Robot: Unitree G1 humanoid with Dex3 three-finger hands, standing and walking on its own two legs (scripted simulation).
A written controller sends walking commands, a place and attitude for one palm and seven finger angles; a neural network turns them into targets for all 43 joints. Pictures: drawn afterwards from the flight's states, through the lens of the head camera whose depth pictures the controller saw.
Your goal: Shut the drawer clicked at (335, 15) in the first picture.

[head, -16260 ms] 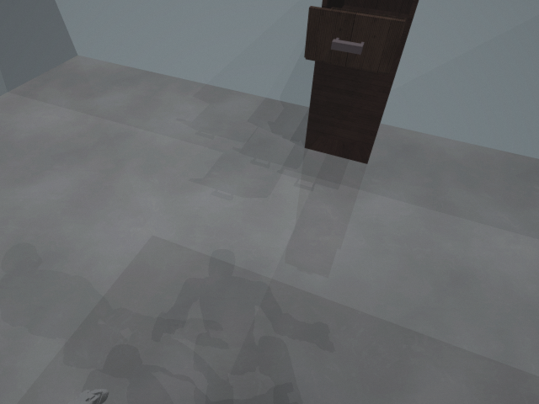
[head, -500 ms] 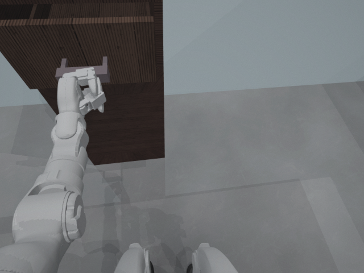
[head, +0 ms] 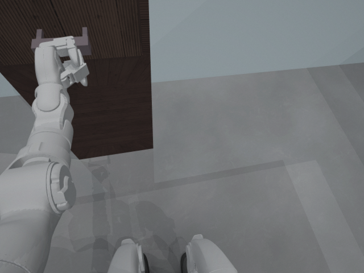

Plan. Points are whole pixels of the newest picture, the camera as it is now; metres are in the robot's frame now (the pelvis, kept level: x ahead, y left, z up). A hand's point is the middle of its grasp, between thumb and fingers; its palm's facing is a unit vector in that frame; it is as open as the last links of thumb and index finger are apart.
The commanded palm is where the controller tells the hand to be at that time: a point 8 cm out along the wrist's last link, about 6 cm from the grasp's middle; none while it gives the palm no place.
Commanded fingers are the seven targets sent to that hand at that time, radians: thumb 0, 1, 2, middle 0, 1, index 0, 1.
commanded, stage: push the drawer shut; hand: left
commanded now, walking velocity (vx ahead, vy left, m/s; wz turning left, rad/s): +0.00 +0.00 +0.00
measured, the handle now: (62, 39) +0.62 +0.19 +0.08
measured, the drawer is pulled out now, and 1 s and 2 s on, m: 0.01 0.00 0.00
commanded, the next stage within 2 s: pull the fist back off the drawer in 0.30 s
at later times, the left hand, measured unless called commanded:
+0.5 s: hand (77, 62) +0.56 +0.15 +0.08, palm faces +0.09 -1.00 -0.04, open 3.0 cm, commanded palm +0.57 +0.18 +0.08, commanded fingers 0.00 0.90 0.90 -1.40 -1.60 -1.40 -1.60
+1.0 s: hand (82, 65) +0.55 +0.14 +0.08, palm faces +0.09 -1.00 -0.02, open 3.1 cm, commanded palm +0.50 +0.18 +0.08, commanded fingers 0.00 0.90 0.90 -1.40 -1.60 -1.40 -1.60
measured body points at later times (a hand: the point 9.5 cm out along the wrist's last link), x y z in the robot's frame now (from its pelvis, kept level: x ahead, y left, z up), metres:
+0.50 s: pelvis -0.02 +0.00 -0.02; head +0.14 +0.04 +0.40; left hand +0.55 +0.21 +0.08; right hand -0.06 -0.26 -0.11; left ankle +0.03 +0.10 -0.66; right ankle +0.00 -0.11 -0.66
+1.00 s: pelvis -0.01 +0.01 -0.01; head +0.14 +0.03 +0.42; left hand +0.54 +0.20 +0.08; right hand -0.05 -0.24 -0.11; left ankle +0.03 +0.10 -0.66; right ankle +0.00 -0.11 -0.66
